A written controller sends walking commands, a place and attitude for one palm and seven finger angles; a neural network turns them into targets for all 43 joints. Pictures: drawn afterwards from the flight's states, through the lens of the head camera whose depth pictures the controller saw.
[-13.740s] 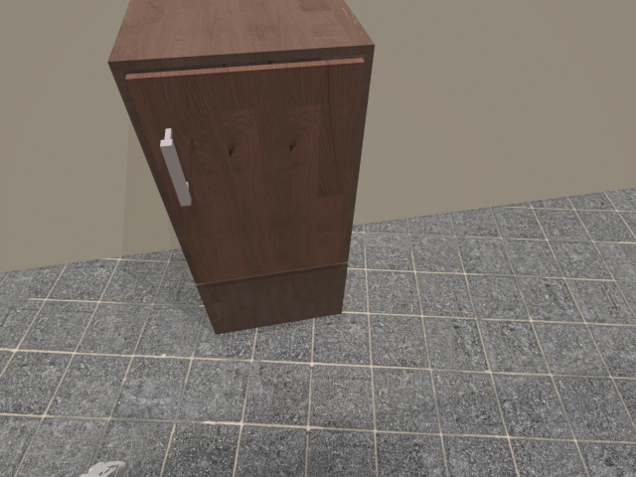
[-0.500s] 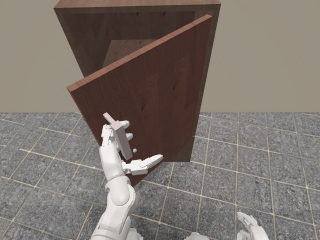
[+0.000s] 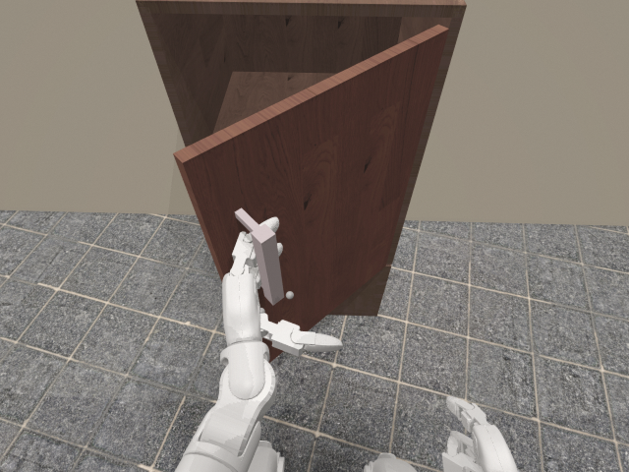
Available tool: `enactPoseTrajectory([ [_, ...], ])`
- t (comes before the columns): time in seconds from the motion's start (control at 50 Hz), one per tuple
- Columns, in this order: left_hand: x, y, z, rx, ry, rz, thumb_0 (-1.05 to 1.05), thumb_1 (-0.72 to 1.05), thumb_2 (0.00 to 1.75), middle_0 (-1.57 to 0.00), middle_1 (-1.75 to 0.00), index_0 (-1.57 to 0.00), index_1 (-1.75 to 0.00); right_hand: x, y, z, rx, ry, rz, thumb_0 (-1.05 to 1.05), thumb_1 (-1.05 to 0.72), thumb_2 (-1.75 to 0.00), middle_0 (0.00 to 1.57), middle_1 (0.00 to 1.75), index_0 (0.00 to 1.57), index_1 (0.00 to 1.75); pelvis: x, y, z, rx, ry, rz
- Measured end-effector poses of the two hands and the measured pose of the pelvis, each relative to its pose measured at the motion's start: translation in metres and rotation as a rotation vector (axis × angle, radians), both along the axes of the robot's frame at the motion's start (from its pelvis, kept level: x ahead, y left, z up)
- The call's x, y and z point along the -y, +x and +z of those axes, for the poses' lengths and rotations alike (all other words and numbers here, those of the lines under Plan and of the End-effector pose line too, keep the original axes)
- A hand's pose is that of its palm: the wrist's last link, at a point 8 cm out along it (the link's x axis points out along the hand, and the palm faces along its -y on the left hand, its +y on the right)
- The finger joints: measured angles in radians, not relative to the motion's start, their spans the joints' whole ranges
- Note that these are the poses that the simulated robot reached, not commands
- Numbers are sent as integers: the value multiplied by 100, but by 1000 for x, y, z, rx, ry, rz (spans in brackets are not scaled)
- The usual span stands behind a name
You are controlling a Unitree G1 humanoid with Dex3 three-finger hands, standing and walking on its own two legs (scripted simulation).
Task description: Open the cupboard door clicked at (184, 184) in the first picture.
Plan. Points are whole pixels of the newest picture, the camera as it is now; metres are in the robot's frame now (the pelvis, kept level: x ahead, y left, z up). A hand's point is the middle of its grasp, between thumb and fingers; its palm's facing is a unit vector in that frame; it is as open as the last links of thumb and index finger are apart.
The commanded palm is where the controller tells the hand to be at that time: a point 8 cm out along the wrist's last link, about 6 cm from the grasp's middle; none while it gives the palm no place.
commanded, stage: slide the hand sideways off the handle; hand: left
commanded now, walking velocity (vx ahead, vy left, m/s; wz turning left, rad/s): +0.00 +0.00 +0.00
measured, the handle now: (260, 259) +0.37 +0.09 +0.06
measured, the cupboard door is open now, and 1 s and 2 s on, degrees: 44 45 45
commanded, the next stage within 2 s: draw the hand back to the body in 1.12 s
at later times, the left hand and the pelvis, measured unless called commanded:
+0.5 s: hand (273, 329) +0.28 +0.07 +0.05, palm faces -0.10 -1.00 +0.00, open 16.2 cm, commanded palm +0.25 +0.13 +0.05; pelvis +0.01 +0.02 +0.00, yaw -1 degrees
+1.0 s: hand (225, 363) +0.24 +0.12 +0.05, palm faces -0.02 -1.00 -0.02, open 16.1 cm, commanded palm +0.21 +0.18 +0.05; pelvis +0.02 +0.00 -0.01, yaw +0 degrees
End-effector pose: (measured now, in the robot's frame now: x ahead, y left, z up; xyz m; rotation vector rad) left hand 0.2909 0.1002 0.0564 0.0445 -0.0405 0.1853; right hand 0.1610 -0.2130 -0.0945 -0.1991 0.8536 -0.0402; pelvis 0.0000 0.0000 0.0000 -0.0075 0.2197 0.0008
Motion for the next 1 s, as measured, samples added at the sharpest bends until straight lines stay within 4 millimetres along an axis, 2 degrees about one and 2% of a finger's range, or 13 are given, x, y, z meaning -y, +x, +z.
enactPoseTrajectory([
  [0.08, -9, -4, 0, 11, 43, -282, -2, -50, 30, -29, -45, -22, -46, 0, -8, 1, 11, 1, -27, 1, -90, -90, 21, 30, 20, 30, -6, -2, -2, 12, -8, 3],
  [0.14, -10, -4, -1, -15, -25, -341, -2, -50, 30, -23, -39, -19, -40, 0, -13, 2, 16, -2, -47, 1, -90, -90, 21, 30, 20, 30, -12, -3, -1, 19, -13, 0],
  [0.2, -8, -6, -1, -30, -80, -314, -2, -51, 30, -20, -35, -17, -36, 0, -18, 4, 18, -4, -55, 1, -90, -90, 20, 30, 20, 30, -16, -2, 0, 17, -9, -9],
  [0.34, -7, -16, -1, -9, -66, -287, -2, -50, 30, -15, -32, -18, -33, -4, -17, 8, 27, 0, -55, 1, -90, -90, 20, 30, 20, 30, -19, 3, -3, 5, -5, -26],
  [0.62, -31, -42, -1, -42, -53, -257, -2, -50, 30, -18, -32, -19, -32, -8, 18, 14, 88, 12, -25, 1, -90, -90, 21, 30, 20, 30, -13, 14, -4, -3, -8, -19],
  [0.8, -48, -56, -3, -58, -35, -251, -2, -50, 30, -20, -32, -20, -33, 3, 32, 16, 119, -5, -22, 1, -90, -90, 21, 30, 20, 30, -4, 19, -7, -13, -8, -11],
  [1.0, -70, -75, -2, -79, -25, -200, -2, -50, 30, -19, -32, -20, -33, 20, 28, 13, 127, -23, -49, 1, -90, -90, 21, 30, 20, 30, 4, 21, -10, -22, -7, -7],
])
